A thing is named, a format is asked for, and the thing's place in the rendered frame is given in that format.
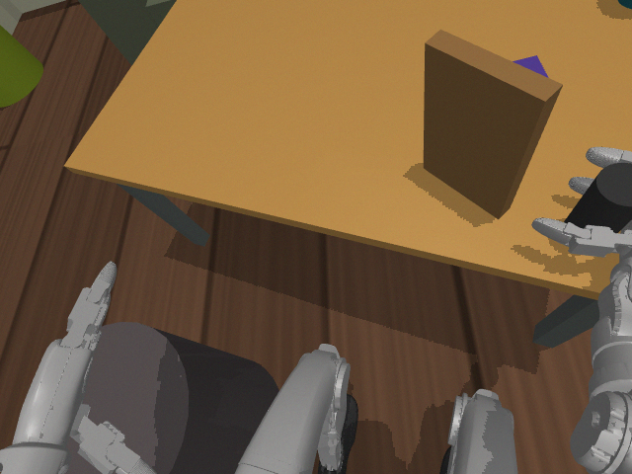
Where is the left robot arm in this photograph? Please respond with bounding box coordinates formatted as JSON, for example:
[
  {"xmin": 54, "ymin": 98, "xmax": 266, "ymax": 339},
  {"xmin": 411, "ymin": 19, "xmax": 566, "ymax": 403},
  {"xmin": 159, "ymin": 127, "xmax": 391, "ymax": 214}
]
[{"xmin": 0, "ymin": 442, "xmax": 72, "ymax": 474}]

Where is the coffee table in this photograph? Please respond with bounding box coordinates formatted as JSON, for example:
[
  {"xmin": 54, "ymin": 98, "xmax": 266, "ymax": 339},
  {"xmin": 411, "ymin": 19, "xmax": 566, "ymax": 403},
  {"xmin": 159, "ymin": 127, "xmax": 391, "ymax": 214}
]
[{"xmin": 64, "ymin": 0, "xmax": 632, "ymax": 349}]

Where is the right robot arm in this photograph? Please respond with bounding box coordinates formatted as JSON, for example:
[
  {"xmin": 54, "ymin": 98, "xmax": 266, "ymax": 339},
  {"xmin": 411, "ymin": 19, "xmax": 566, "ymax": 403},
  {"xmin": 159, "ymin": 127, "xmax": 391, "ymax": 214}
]
[{"xmin": 570, "ymin": 257, "xmax": 632, "ymax": 474}]

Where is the left robot foot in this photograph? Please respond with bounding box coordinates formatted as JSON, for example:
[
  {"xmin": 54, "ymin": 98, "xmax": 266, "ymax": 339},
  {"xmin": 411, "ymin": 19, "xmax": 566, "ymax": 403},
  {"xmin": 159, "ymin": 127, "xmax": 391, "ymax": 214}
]
[{"xmin": 318, "ymin": 394, "xmax": 358, "ymax": 474}]

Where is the left robot hand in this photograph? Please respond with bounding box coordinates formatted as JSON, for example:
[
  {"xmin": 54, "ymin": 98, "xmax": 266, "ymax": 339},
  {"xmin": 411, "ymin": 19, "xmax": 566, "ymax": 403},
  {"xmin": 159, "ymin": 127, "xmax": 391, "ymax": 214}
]
[{"xmin": 12, "ymin": 261, "xmax": 157, "ymax": 474}]

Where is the right robot hand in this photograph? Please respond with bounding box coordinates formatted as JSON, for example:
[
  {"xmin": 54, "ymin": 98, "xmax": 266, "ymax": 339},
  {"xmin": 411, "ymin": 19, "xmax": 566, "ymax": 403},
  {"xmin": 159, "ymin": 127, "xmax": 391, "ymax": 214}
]
[{"xmin": 531, "ymin": 147, "xmax": 632, "ymax": 263}]

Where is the sofa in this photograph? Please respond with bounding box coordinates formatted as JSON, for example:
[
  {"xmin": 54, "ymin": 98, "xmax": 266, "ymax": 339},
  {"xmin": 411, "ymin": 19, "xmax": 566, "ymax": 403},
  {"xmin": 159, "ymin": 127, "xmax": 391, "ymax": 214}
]
[{"xmin": 78, "ymin": 0, "xmax": 177, "ymax": 66}]

